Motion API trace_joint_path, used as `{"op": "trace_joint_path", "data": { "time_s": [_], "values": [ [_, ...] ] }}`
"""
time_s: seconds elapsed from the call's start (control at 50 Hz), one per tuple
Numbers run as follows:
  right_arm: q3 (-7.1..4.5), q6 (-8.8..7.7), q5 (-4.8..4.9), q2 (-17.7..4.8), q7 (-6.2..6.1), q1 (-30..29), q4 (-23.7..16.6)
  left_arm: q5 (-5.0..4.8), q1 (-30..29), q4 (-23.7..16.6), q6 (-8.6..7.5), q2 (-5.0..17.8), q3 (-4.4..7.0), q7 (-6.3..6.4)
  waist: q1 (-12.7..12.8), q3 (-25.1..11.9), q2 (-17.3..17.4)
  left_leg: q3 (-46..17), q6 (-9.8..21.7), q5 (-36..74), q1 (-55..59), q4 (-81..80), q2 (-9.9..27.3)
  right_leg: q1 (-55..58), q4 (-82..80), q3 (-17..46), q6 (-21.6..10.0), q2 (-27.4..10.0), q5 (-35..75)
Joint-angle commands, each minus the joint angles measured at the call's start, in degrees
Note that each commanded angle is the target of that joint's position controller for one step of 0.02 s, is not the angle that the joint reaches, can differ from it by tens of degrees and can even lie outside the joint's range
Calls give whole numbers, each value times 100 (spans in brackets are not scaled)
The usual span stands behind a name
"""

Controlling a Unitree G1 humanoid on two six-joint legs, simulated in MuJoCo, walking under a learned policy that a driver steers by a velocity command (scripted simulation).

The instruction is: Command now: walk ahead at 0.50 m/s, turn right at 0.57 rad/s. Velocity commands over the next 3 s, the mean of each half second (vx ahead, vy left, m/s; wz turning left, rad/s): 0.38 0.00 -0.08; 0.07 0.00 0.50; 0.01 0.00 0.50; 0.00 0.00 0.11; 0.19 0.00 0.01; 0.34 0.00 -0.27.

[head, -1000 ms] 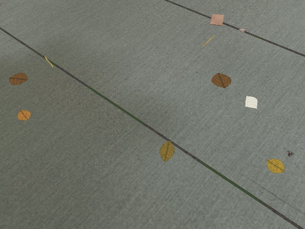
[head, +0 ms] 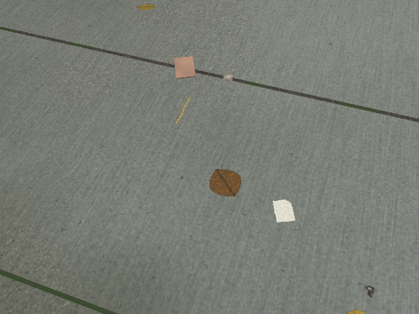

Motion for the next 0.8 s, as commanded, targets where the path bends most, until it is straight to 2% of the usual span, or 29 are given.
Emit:
{"op": "trace_joint_path", "data": {
  "time_s": [0.02,0.04,0.06,0.1,0.16,0.22,0.26,0.3,0.34,0.38,0.4,0.42,0.44,0.46,0.48,0.5,0.52,0.54,0.58,0.62,0.68,0.74,0.8],
  "values": [
    [-78,-434,28,-663,32,-531,-769,13,995,-138,-167,875,247,36,421,-1001,-37,-765,229,530,-3182,870,166,3235,-2108,3164,-1248,-1643,-72],
    [-127,-395,-121,-724,-11,-511,-698,45,690,-213,-174,642,172,56,230,-770,2,-753,214,823,-2799,417,317,2634,-2195,2666,-1098,-1424,534],
    [-144,-321,-127,-735,10,-339,-666,123,544,-300,-181,603,140,89,60,-760,-259,-773,157,994,-2439,277,398,2211,-2292,2497,-1143,-1398,1031],
    [-129,-200,-169,-610,24,-187,-595,104,558,-283,-220,595,131,134,-7,-741,-210,-646,-13,1204,-2211,-147,419,1855,-2419,2052,-1160,-1286,1785],
    [-42,-125,-193,-384,20,-699,-731,84,852,-112,-243,728,149,235,150,-520,-195,-513,-197,2126,-2397,-1186,365,1696,-2569,1516,-1003,-1095,2157],
    [31,-144,-109,-270,92,-1110,-776,89,972,8,-244,734,125,266,377,-411,-368,-398,-154,3321,-2189,-2367,256,1740,-2658,1041,-713,-927,1666],
    [65,-182,-98,-245,148,-1404,-840,119,1082,141,-244,735,101,278,513,-238,-374,-276,-64,3829,-1964,-2871,120,1734,-2629,881,-613,-976,1971],
    [61,-218,-93,-286,216,-1478,-876,153,1165,284,-214,714,83,295,553,-238,-367,-263,77,3943,-1895,-3174,13,2060,-2398,758,-513,-1074,2459],
    [42,-235,-90,-349,294,-1408,-879,175,1117,371,-172,729,84,309,496,-329,-393,-286,246,3562,-1865,-3318,-96,2454,-2064,711,-431,-1231,2881],
    [-41,-235,-114,-570,341,-1012,-817,161,922,382,-120,819,116,351,242,-522,-481,-247,432,2962,-1556,-3385,-301,2768,-1474,671,-305,-1298,3785],
    [-124,-242,-147,-731,348,-510,-691,129,742,340,-74,847,125,394,-49,-749,-474,-105,531,2953,-1045,-3582,-485,2809,-796,550,-171,-1160,4335],
    [-222,-250,-175,-970,323,-2,-591,152,732,277,-37,812,104,433,-289,-1093,-225,-266,686,3919,-250,-3806,-396,2578,294,330,79,-838,4070],
    [-308,-226,-247,-1451,285,354,-668,316,1121,96,-62,600,23,456,-140,-1818,777,-1759,1310,6196,1408,-3353,764,1205,2219,125,451,-308,1648],
    [-232,-157,-240,-1296,256,287,-754,281,1692,104,-97,214,-115,383,90,-2605,1748,-3824,2478,6787,2839,-3614,1893,-472,3983,425,827,542,-2666],
    [-173,-69,-125,-994,252,225,-844,170,1544,160,-113,715,-42,309,-139,-2774,915,-3799,2326,5479,2609,-3900,1704,-715,4371,1079,774,180,-2506],
    [-143,15,-87,-847,211,-126,-973,43,981,5,-68,793,-8,301,-164,-2112,574,-3217,2072,4400,1976,-4004,1423,-1001,4360,988,755,-41,-2164],
    [-104,95,-70,-753,178,-360,-1010,73,696,-33,1,767,-1,338,-82,-1471,59,-2809,1846,3732,1076,-4268,1192,-1058,3963,859,761,-222,-1895],
    [-95,145,-74,-737,128,-477,-1051,153,531,-101,91,809,36,405,-3,-1175,30,-2694,1731,3209,373,-4456,1067,-863,3492,857,755,-379,-1643],
    [-126,243,-161,-797,94,-656,-1108,177,664,-123,191,598,9,454,230,-875,456,-2406,1569,2761,-518,-4722,646,-294,2539,717,787,-346,-1473],
    [-194,289,-178,-914,31,-627,-1160,195,755,-88,172,453,-25,499,234,-1043,658,-2249,1597,3213,-620,-4664,530,-55,1897,635,889,-242,-1348],
    [-260,386,-82,-1012,-69,-634,-1226,192,619,-96,178,468,-19,513,160,-1341,621,-2316,1488,2619,-605,-4590,450,160,1311,728,992,-198,-755],
    [-272,498,-61,-990,-110,-656,-1273,166,346,-191,163,452,-12,491,57,-1183,765,-2576,1347,1569,-706,-4619,330,262,782,780,1004,-125,-589],
    [-278,585,-55,-961,-119,-581,-1300,121,271,-244,46,481,16,430,8,-1103,918,-2931,1256,1566,-468,-4427,320,463,24,794,911,-47,-636]
  ]
}}
Next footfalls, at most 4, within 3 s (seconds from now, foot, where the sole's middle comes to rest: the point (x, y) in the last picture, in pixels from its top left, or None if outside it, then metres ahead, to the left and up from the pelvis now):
0.42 left None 0.43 0.12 -0.76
0.86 right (258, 308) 0.45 -0.11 -0.76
1.28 left None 0.32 0.13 -0.76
1.68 right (245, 307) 0.45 -0.07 -0.76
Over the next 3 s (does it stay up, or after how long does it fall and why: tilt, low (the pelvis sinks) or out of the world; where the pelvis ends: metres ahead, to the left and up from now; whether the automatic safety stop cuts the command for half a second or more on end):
stays up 0.63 0.16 0.01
